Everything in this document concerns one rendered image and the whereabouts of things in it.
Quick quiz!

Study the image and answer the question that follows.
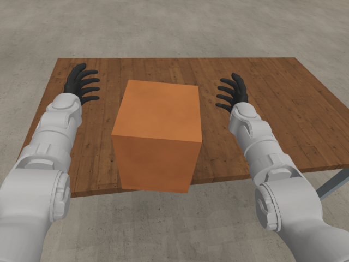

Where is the robot left forearm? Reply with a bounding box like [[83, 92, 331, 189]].
[[0, 93, 82, 199]]

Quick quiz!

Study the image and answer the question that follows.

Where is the robot right hand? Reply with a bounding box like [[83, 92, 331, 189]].
[[215, 73, 248, 113]]

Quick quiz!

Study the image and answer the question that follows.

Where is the robot left hand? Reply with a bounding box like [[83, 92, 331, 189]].
[[63, 63, 100, 106]]

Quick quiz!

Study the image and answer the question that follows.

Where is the table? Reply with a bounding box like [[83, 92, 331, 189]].
[[17, 57, 349, 201]]

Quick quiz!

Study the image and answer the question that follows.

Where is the robot right upper arm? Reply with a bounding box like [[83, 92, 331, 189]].
[[255, 177, 349, 262]]

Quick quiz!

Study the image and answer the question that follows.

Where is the carton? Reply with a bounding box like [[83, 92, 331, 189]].
[[111, 80, 202, 193]]

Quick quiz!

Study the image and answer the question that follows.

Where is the robot left upper arm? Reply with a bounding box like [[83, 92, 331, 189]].
[[0, 168, 71, 262]]

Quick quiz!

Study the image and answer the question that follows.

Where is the robot right forearm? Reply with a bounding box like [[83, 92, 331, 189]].
[[228, 102, 323, 217]]

